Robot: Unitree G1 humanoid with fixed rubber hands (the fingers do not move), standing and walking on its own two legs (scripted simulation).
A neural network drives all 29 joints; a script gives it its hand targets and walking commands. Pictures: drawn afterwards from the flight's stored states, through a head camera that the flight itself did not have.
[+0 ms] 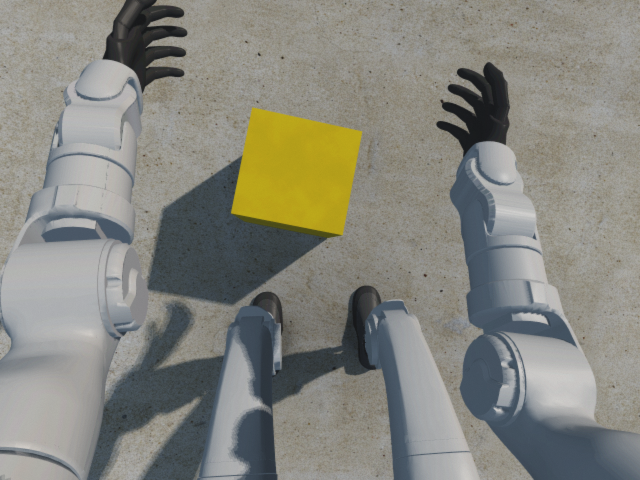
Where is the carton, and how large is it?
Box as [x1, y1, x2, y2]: [231, 107, 361, 237]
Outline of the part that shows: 252,107 231,213 244,221 325,237 342,234 361,131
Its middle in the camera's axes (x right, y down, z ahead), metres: -0.05 -0.12 +0.85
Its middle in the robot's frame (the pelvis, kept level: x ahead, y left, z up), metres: +0.48 +0.02 -0.52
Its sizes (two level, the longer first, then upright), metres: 0.210 0.200 0.250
